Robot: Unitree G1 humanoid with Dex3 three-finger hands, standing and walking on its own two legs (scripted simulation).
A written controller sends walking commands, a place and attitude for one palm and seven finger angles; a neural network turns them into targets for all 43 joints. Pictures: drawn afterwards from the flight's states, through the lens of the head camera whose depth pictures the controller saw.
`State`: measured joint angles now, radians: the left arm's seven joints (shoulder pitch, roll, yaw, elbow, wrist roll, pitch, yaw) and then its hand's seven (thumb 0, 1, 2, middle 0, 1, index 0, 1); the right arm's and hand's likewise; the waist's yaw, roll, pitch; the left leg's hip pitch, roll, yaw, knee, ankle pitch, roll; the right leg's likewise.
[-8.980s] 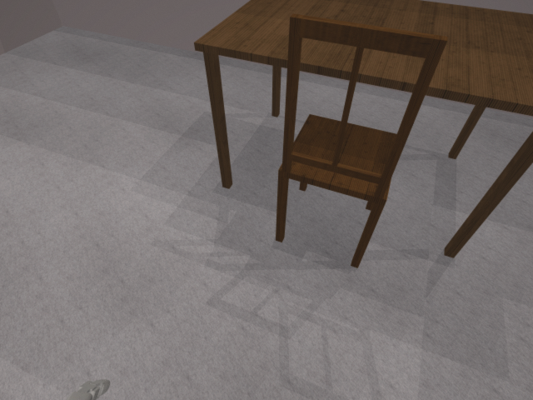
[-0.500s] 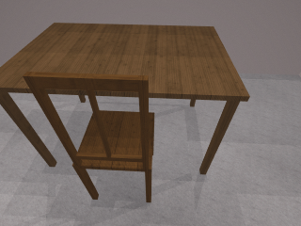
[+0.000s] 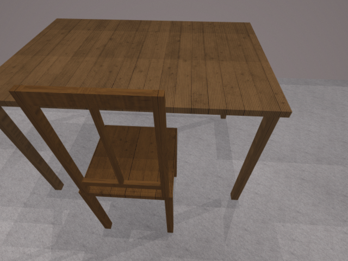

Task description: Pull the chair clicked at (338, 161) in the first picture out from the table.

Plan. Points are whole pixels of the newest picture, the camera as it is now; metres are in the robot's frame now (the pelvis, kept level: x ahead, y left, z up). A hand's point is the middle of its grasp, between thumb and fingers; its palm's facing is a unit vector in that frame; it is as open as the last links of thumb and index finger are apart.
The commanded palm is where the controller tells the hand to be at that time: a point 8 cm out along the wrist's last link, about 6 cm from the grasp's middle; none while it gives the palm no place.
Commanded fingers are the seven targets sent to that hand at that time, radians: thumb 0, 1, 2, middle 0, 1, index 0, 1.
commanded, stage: come to a stop and stand still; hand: left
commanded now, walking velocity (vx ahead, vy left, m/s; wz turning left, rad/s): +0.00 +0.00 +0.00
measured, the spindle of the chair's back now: (110, 151) +0.43 +0.23 -0.05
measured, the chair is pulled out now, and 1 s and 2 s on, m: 0.00 0.00 0.00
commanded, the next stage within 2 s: look again from close up in 0.44 s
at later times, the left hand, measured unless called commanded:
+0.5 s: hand out of the picture -0.02 +0.17 -0.18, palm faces +0.05 -0.98 -0.18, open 7.3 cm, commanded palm none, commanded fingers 0.00 0.90 0.90 -0.20 -0.30 -0.20 -0.30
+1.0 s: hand out of the picture +0.04 +0.24 -0.18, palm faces -0.05 -0.97 -0.23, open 7.4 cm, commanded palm none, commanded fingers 0.00 0.90 0.90 -0.20 -0.30 -0.20 -0.30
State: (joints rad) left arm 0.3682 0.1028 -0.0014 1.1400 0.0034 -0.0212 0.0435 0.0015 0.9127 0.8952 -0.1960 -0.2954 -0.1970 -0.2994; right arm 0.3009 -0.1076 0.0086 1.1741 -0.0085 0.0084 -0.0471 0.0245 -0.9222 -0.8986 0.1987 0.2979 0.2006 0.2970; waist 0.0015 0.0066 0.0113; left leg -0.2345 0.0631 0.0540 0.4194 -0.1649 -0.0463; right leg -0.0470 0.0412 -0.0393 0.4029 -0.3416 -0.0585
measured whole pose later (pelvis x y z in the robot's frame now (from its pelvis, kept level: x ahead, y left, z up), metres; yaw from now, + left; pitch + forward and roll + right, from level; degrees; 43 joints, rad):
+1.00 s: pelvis +0.01 +0.06 -0.01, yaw -3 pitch +1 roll +0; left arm 0.28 0.19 -0.01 1.01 0.01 0.00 0.05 0.00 0.91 0.90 -0.20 -0.30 -0.20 -0.30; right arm 0.27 -0.17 0.00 1.04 -0.01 -0.01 -0.02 0.01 -0.93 -0.90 0.20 0.30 0.20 0.30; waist -0.01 -0.01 0.02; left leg -0.32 -0.01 0.09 0.56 -0.26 0.05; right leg -0.14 -0.02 0.02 0.53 -0.40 0.02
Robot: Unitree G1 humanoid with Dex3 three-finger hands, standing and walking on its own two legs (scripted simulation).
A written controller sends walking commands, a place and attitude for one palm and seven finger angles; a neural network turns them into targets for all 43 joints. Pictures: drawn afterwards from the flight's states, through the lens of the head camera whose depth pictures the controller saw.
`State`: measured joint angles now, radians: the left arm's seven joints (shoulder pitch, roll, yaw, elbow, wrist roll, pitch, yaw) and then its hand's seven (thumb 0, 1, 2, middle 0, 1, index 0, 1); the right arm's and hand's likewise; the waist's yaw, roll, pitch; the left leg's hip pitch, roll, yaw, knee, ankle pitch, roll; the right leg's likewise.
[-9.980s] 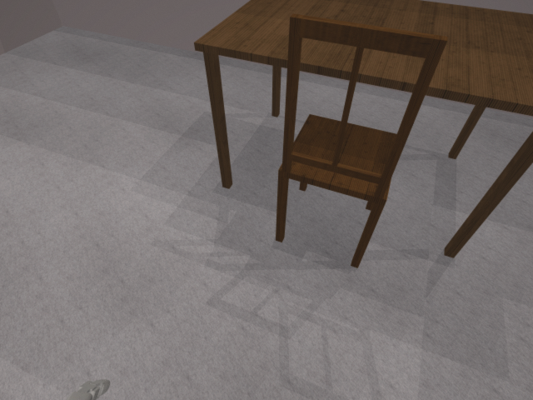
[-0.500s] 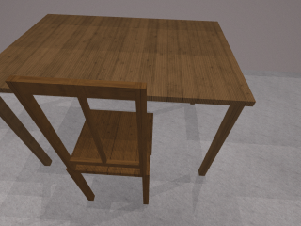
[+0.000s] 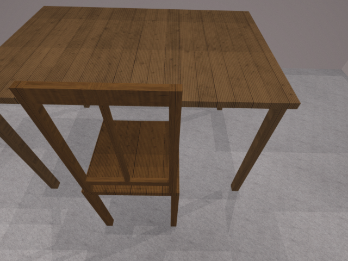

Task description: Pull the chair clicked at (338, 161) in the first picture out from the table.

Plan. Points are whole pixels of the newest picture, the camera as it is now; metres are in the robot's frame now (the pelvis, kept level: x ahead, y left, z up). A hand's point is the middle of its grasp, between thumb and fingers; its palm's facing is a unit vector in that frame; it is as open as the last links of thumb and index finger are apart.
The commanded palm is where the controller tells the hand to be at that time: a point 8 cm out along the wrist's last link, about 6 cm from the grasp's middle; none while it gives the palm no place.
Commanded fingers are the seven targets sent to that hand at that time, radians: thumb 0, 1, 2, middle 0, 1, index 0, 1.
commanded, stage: look again from close up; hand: left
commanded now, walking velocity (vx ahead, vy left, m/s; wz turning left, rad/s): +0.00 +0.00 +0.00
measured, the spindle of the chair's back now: (118, 149) +0.42 +0.19 -0.04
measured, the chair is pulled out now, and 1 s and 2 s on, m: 0.00 0.00 0.00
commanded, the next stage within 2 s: raise the hand toward the chair's back in 0.30 s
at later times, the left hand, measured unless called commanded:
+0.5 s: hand out of the picture +0.09 +0.19 -0.11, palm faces +0.19 -0.95 -0.23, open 7.4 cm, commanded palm +0.10 +0.23 -0.06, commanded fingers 0.00 0.76 0.84 -0.19 -0.28 -0.19 -0.28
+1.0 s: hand out of the picture +0.12 +0.17 -0.04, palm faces +0.08 -0.99 -0.06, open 10.8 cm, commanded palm +0.12 +0.22 -0.05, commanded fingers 0.00 0.18 0.59 -0.13 -0.19 -0.13 -0.19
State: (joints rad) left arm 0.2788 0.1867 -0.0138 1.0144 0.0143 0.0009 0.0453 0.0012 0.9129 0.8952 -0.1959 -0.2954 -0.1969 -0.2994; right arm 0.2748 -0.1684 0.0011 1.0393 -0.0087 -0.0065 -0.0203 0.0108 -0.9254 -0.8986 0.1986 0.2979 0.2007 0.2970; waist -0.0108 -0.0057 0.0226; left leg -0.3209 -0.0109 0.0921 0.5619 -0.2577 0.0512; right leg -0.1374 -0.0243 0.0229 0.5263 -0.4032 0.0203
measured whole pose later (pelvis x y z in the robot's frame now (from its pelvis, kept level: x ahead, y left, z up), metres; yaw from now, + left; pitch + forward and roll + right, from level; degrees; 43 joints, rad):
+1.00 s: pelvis -0.07 -0.05 -0.10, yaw +4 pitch +12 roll -3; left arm 0.37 0.24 0.19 0.05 -0.30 -0.51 -0.34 0.01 0.40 0.68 -0.14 -0.22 -0.14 -0.22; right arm 0.15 -0.25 0.00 0.60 0.02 -0.28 -0.09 0.02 -0.90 -0.90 0.20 0.30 0.20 0.30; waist 0.05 0.03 -0.14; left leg -1.05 0.05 -0.08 1.24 -0.42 -0.01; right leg -0.82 0.05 -0.14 1.25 -0.65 -0.07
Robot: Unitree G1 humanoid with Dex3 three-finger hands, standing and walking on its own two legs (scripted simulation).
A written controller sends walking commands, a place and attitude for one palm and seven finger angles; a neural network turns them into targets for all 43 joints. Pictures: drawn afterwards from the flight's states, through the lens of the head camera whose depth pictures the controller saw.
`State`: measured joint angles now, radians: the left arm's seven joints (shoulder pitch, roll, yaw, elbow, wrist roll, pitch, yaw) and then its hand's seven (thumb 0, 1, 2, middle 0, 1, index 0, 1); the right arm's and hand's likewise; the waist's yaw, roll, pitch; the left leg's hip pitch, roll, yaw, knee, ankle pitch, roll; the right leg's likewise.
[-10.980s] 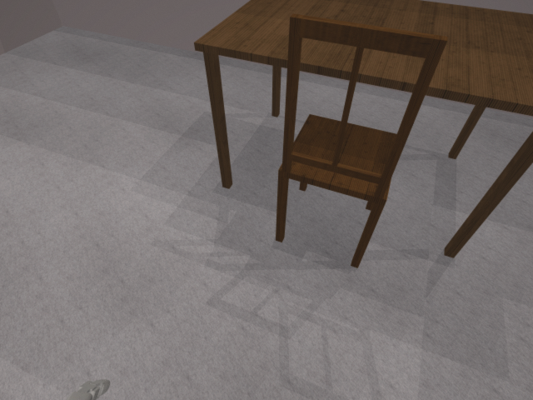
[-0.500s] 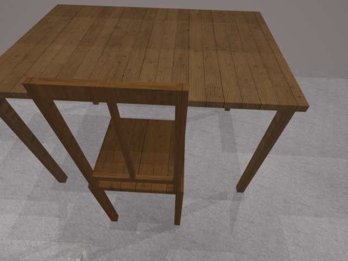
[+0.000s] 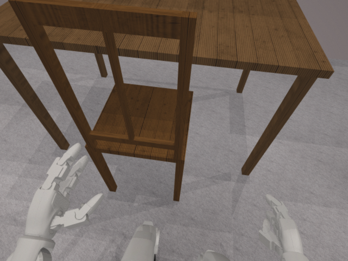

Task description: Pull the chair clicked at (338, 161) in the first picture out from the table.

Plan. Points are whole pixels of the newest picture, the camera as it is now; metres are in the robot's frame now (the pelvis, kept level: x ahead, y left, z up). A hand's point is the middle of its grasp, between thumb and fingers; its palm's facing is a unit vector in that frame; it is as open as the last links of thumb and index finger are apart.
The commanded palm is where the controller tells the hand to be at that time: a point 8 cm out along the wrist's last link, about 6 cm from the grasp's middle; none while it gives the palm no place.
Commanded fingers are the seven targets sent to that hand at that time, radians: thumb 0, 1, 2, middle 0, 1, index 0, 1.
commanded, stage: raise the hand toward the chair's back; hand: left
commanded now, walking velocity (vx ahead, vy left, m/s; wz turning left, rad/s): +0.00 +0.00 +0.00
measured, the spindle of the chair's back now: (122, 97) +0.50 +0.21 +0.06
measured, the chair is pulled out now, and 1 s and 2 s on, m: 0.00 0.00 0.00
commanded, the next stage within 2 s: aim the fingers beside a spindle in 1.50 s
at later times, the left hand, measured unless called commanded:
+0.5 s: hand (82, 186) +0.25 +0.23 +0.05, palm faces -0.05 -1.00 -0.01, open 15.0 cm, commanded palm +0.23 +0.29 +0.07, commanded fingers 0.00 -0.41 0.34 -0.07 -0.09 -0.07 -0.09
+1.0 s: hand (62, 175) +0.25 +0.26 +0.08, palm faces +0.00 -1.00 -0.06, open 16.9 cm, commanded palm +0.23 +0.32 +0.08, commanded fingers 0.00 -0.50 0.30 -0.06 -0.08 -0.06 -0.08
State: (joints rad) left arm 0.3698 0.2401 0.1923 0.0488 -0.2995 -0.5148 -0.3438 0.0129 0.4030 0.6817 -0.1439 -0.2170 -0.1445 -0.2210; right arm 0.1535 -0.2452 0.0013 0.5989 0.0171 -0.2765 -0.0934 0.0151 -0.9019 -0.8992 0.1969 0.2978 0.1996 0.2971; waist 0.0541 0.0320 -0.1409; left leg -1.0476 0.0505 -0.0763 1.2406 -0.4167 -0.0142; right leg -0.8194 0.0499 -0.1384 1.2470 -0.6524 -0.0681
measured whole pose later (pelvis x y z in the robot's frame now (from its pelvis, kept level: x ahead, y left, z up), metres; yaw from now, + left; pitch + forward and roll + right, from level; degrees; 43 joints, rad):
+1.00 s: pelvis +0.01 +0.06 +0.03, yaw -1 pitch +12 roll -6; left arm 0.29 0.29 0.20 0.03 -0.25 -0.33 -0.23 -0.01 -0.49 0.30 -0.06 -0.08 -0.06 -0.08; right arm 0.23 -0.23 0.06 0.56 0.01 -0.20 -0.06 0.02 -0.90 -0.90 0.20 0.30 0.21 0.30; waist -0.02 0.05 -0.13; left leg -0.96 0.03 -0.02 1.12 -0.38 0.06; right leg -0.72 0.02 -0.09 1.07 -0.56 0.02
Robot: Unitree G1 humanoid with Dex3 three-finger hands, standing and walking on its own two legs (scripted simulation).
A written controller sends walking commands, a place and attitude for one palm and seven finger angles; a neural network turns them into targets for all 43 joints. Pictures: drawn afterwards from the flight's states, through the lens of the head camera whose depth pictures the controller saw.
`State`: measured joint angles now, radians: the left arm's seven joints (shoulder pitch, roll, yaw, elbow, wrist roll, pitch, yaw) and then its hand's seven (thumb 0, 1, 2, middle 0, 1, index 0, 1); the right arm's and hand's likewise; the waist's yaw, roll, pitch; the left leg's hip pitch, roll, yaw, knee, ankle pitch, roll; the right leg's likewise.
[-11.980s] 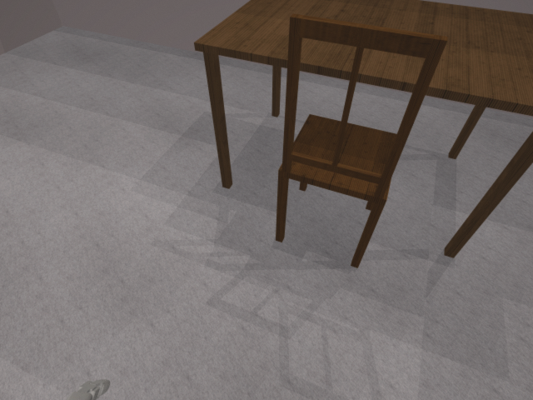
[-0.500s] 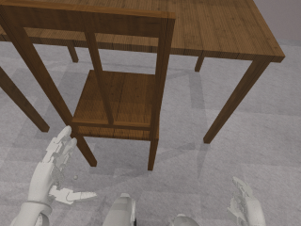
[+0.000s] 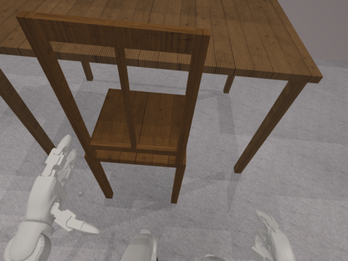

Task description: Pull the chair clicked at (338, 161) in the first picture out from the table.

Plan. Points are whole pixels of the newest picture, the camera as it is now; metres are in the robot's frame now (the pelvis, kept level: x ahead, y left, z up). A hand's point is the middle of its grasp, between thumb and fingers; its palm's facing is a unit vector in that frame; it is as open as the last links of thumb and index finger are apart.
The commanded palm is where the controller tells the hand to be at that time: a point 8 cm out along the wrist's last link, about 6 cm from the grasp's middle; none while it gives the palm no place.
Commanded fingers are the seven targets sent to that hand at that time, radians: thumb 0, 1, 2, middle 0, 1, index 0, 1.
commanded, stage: raise the hand toward the chair's back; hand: left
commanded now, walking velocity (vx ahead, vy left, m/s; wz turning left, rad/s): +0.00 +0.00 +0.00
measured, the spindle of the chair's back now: (128, 108) +0.49 +0.16 +0.03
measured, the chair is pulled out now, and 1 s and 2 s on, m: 0.00 0.00 0.00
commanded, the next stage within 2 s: aim the fingers beside a spindle in 0.50 s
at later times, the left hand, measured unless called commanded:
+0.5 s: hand (95, 189) +0.25 +0.18 +0.05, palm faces -0.01 -1.00 -0.05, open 16.9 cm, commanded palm +0.23 +0.24 +0.05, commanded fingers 0.00 -0.50 0.30 -0.06 -0.08 -0.06 -0.08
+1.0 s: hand (111, 181) +0.28 +0.16 +0.04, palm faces -0.01 -1.00 -0.06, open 16.9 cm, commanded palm +0.26 +0.22 +0.04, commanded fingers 0.00 -0.50 0.30 -0.06 -0.08 -0.06 -0.08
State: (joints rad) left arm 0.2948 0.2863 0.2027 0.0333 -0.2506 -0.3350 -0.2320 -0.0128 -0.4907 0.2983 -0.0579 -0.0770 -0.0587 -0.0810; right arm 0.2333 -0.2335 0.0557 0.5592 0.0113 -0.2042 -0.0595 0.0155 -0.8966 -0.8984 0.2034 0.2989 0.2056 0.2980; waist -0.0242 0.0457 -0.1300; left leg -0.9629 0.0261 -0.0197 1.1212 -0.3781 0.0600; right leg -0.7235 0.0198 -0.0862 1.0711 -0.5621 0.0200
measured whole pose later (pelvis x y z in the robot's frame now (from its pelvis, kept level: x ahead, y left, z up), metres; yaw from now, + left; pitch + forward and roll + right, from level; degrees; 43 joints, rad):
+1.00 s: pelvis +0.01 -0.03 -0.01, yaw +0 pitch +15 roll -3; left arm 0.21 0.25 0.18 0.15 -0.25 -0.38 -0.24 -0.01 -0.49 0.30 -0.06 -0.08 -0.06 -0.08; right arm 0.22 -0.25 0.02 0.58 0.01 -0.21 -0.05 0.02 -0.90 -0.90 0.20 0.30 0.20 0.30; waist -0.03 0.06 -0.15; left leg -1.00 0.04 -0.02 1.15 -0.41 0.02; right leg -0.78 0.03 -0.08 1.14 -0.62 -0.02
